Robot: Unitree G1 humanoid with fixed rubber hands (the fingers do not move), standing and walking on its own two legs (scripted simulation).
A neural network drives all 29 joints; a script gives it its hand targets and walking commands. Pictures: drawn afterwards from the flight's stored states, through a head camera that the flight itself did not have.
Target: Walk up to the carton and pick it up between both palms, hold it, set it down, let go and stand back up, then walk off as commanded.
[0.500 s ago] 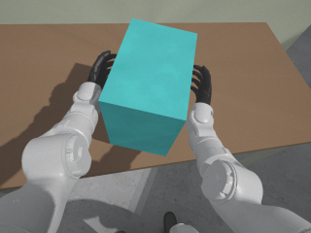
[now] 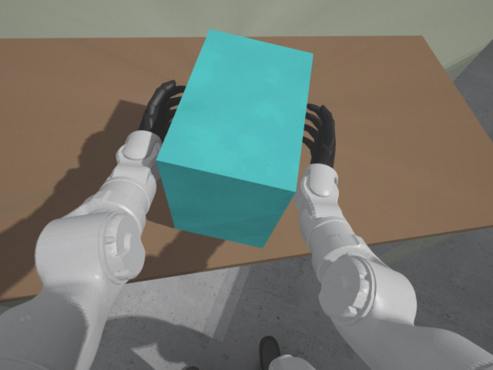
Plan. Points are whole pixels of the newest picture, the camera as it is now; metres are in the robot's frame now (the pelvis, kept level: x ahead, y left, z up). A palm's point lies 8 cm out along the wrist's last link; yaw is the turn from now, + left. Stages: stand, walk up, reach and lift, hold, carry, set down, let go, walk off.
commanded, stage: reach and lift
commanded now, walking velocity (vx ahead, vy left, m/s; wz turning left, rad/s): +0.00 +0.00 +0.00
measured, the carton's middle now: (238, 148) +0.47 -0.04 +0.00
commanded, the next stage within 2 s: none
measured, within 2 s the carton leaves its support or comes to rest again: leaves its support in 1.98 s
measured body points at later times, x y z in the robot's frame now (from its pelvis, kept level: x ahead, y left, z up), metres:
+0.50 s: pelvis +0.00 +0.00 +0.00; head +0.12 +0.03 +0.43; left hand +0.50 +0.10 +0.05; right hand +0.43 -0.17 +0.05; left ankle -0.03 +0.10 -0.73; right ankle +0.02 -0.18 -0.73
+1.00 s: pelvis -0.01 +0.00 +0.00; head +0.10 +0.03 +0.44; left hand +0.48 +0.10 +0.06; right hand +0.41 -0.16 +0.06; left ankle -0.03 +0.10 -0.73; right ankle +0.02 -0.18 -0.73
